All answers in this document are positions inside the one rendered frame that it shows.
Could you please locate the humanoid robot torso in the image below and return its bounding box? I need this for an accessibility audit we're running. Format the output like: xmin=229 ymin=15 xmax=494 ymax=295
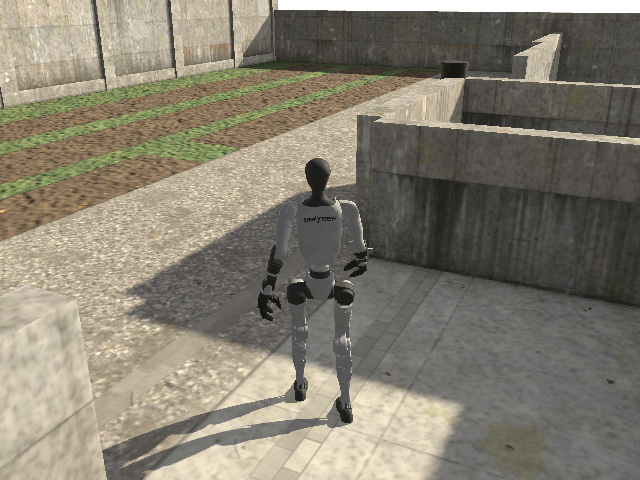
xmin=295 ymin=196 xmax=343 ymax=300

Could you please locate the left robot hand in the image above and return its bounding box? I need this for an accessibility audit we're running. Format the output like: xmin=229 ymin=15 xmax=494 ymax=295
xmin=258 ymin=292 xmax=281 ymax=321

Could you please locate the right robot upper arm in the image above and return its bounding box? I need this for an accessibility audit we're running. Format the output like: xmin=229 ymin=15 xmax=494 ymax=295
xmin=339 ymin=200 xmax=366 ymax=253

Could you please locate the left robot forearm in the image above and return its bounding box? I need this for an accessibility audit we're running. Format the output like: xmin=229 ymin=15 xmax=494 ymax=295
xmin=260 ymin=245 xmax=283 ymax=295

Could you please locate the left robot upper arm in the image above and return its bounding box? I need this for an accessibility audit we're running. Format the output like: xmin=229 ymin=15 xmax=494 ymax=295
xmin=274 ymin=202 xmax=298 ymax=260

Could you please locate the right robot forearm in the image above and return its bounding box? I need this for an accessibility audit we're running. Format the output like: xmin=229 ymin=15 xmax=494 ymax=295
xmin=354 ymin=238 xmax=368 ymax=266

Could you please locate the right robot hand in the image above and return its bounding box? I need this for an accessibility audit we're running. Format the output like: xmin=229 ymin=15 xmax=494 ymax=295
xmin=344 ymin=260 xmax=367 ymax=277

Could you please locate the right robot thigh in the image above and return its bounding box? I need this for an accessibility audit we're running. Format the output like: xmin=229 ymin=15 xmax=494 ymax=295
xmin=333 ymin=280 xmax=355 ymax=356

